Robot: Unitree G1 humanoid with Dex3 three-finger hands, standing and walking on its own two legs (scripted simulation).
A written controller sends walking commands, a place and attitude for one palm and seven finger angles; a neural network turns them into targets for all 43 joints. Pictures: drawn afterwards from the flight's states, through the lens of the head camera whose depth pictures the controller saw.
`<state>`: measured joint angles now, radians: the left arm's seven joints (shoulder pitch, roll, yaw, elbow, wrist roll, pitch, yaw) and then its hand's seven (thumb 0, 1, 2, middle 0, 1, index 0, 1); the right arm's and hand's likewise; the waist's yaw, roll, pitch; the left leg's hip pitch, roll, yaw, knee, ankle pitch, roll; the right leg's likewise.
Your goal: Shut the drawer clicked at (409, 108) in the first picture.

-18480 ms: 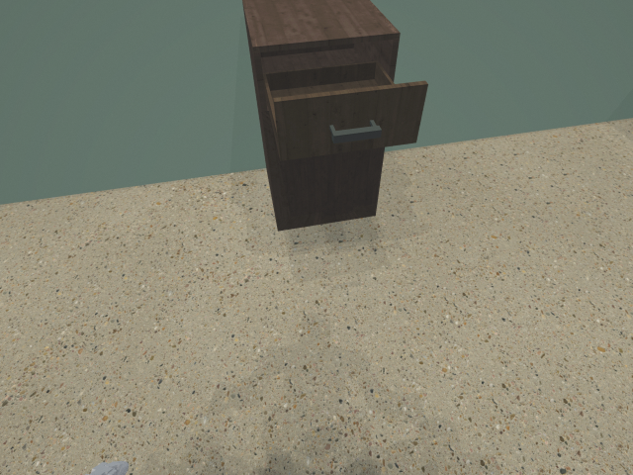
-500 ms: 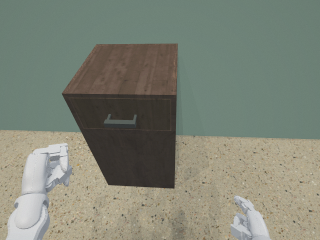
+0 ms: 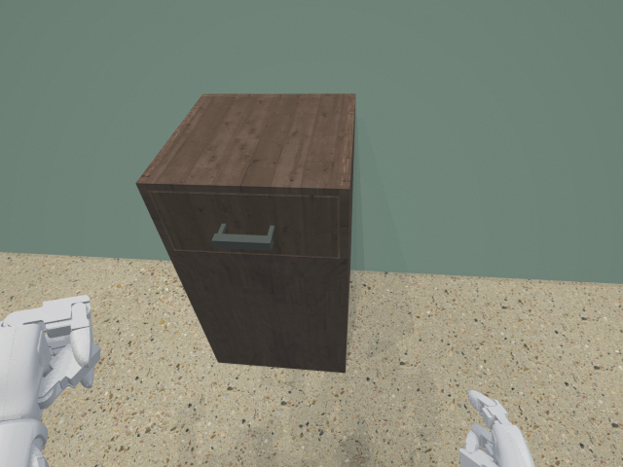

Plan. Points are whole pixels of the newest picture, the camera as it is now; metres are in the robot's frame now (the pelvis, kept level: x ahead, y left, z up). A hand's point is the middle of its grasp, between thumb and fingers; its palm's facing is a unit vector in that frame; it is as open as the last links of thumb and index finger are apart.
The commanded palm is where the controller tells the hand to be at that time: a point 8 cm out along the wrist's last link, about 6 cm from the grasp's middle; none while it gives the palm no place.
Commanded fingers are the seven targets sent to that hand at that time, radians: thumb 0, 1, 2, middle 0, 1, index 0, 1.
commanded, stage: step back with the hand held close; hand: left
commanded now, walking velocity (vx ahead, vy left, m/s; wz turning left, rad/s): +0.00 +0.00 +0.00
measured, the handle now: (245, 235) +0.59 +0.23 -0.09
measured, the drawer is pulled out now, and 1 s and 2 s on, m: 0.00 0.00 0.00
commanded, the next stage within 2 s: stop stepping back and stand still in 1.62 s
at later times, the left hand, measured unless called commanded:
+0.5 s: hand (58, 369) +0.16 +0.26 +0.15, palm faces +0.29 -0.81 -0.51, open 3.2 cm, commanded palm +0.10 +0.30 +0.17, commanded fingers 0.00 0.90 0.90 -1.40 -1.60 -1.40 -1.60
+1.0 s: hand out of the picture +0.10 +0.28 +0.16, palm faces +0.35 -0.79 -0.50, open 3.2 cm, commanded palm +0.02 +0.32 +0.17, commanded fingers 0.00 0.90 0.90 -1.40 -1.60 -1.40 -1.60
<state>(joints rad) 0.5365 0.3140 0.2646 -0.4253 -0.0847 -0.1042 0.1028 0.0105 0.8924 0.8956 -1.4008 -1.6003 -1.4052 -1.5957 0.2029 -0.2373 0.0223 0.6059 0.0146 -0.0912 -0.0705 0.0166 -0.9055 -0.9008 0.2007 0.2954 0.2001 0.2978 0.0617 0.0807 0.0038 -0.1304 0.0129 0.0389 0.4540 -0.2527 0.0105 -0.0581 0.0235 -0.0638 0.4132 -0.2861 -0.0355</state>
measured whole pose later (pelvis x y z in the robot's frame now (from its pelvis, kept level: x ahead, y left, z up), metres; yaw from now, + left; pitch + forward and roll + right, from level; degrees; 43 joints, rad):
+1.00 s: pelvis -0.10 +0.04 -0.02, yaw +2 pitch +1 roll -3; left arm 0.60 0.42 0.41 -0.61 -0.01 -0.27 0.14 0.01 0.89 0.89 -1.40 -1.60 -1.41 -1.60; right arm 0.21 -0.22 -0.01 0.55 -0.01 -0.08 -0.07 0.02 -0.90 -0.90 0.20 0.30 0.20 0.30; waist -0.03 0.01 0.06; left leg -0.47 -0.01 0.02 0.61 -0.16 0.07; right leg -0.37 0.05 0.01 0.62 -0.24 0.01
